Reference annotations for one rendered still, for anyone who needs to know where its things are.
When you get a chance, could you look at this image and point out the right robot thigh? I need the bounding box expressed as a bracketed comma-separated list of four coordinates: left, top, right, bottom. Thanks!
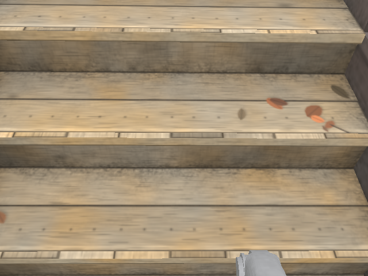
[236, 250, 286, 276]

